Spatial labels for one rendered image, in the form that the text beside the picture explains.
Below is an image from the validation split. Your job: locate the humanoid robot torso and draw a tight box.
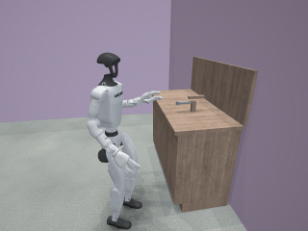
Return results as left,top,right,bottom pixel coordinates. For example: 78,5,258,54
96,80,123,148

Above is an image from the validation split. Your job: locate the left robot forearm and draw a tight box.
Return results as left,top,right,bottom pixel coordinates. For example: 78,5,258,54
122,97,142,109

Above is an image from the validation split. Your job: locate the right robot upper arm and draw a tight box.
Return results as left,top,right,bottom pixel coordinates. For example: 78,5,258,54
86,86,108,128

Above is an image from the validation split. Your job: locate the counter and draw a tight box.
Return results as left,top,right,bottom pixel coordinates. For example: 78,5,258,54
152,56,258,213

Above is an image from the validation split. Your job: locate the robot right hand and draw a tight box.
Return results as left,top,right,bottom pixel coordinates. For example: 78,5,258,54
114,151,141,175

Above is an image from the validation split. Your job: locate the robot left hand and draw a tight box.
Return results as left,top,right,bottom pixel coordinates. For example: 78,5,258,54
140,90,163,104

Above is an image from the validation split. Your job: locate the left robot shin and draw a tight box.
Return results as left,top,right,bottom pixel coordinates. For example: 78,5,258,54
125,173,139,202

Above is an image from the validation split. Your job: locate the right robot forearm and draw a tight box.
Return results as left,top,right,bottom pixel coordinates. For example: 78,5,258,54
87,120,119,157

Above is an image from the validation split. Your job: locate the tap lever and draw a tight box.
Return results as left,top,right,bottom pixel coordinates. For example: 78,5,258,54
175,101,192,106

